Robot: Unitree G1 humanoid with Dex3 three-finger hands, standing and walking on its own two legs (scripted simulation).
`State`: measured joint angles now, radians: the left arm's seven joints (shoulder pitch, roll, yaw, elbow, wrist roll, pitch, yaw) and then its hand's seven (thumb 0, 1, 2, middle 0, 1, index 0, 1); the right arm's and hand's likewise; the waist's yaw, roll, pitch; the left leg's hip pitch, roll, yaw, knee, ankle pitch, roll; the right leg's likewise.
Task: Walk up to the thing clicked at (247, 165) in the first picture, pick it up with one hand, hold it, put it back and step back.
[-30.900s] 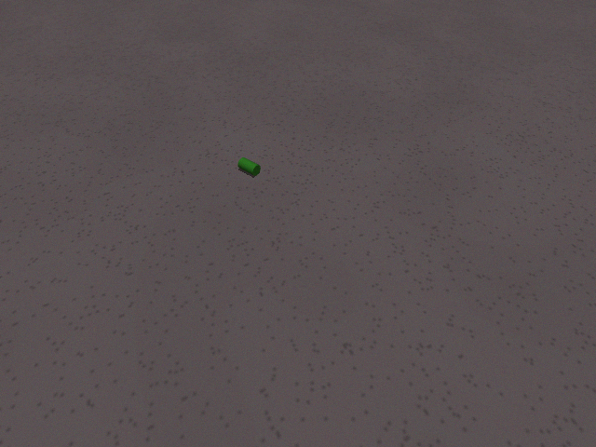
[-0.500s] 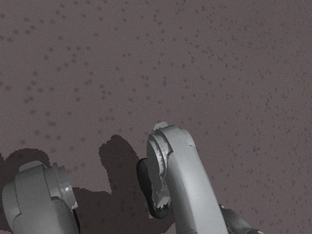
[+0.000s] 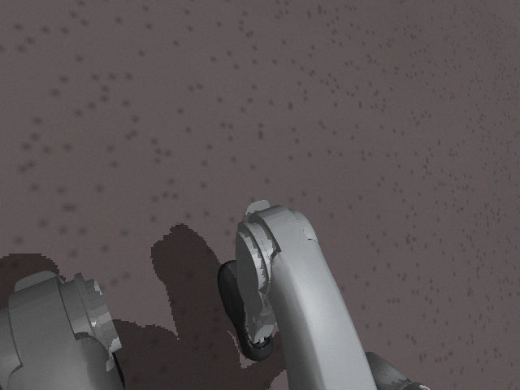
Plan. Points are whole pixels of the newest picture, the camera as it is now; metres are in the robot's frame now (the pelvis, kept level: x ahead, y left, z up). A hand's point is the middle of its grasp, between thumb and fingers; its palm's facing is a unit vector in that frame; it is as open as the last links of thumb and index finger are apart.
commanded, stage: close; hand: left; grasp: from above
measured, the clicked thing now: out of the picture +0.44 +0.33 -0.26
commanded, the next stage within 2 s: settle in 1.30 s
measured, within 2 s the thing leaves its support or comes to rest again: leaves its support in 1.78 s
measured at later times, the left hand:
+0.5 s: hand out of the picture +0.43 +0.32 -0.25, palm faces -0.44 -0.18 -0.88, open 10.7 cm
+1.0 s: hand out of the picture +0.43 +0.32 -0.25, palm faces -0.44 -0.17 -0.88, open 8.9 cm
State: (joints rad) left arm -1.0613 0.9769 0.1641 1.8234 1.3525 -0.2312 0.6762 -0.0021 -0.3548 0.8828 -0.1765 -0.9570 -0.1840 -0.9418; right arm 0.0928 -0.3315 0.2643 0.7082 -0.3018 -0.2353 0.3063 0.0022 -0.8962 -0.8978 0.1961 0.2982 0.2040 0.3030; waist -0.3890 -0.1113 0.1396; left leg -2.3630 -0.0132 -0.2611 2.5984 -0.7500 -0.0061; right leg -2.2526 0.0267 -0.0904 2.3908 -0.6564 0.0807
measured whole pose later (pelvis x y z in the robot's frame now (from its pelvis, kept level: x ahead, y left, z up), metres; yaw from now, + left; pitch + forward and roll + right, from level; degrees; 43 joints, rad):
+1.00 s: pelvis +0.00 +0.00 +0.01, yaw +0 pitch +28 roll -15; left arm -1.07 0.99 0.11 1.81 1.30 -0.23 0.67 0.00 0.25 0.35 -0.67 -0.51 -0.70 -0.48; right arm 0.09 -0.35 0.29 0.69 -0.29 -0.26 0.31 0.00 -0.90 -0.90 0.19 0.30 0.20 0.30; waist -0.38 -0.12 0.15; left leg -2.35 -0.01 -0.27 2.58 -0.75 -0.01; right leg -2.24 0.03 -0.10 2.37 -0.65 0.09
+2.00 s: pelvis +0.00 +0.00 +0.02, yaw +2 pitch +33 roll -13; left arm -0.94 0.81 0.13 1.50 1.27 -0.17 0.51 0.01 0.20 0.18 -0.90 -0.25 -0.92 -0.21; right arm 0.14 -0.33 0.13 0.73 -0.20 -0.17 0.30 0.00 -0.91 -0.90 0.20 0.30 0.20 0.30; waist -0.30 -0.04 0.00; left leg -2.37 -0.02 -0.22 2.52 -0.74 -0.02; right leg -2.28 0.00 -0.07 2.36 -0.67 0.06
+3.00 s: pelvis -0.01 -0.01 +0.11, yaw +9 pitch +35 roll -7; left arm -0.73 0.64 0.02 1.03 1.11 -0.12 0.14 0.00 0.16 0.26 -0.90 -0.28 -0.91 -0.26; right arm 0.18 -0.28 0.00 0.67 -0.04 0.01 0.12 0.01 -0.91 -0.90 0.20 0.30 0.21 0.30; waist -0.16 0.05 -0.15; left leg -2.12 -0.01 -0.12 2.18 -0.67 -0.01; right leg -2.07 -0.04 -0.01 2.08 -0.63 0.07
